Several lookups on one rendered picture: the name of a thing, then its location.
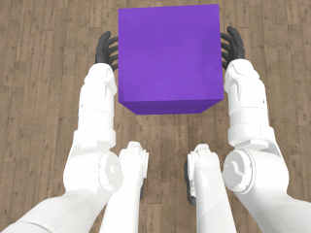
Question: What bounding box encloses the robot left forearm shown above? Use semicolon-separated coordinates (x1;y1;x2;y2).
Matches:
63;63;118;184

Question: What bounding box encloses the carton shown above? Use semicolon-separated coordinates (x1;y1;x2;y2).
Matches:
118;4;225;116

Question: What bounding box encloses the robot right upper arm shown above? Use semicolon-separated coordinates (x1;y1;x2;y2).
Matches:
222;148;311;233

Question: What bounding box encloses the robot left upper arm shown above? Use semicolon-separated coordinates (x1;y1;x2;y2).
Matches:
1;150;124;233

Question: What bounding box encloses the robot right hand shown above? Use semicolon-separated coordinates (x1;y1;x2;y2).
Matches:
220;26;245;70

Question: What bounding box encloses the robot right shin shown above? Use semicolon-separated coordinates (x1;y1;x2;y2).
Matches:
190;144;221;196

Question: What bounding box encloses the robot left hand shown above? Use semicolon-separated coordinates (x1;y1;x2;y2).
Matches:
94;30;119;72

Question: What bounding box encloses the robot right thigh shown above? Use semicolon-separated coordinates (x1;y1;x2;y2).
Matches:
188;150;237;233

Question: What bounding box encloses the robot right forearm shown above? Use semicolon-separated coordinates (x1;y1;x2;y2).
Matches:
224;58;290;179

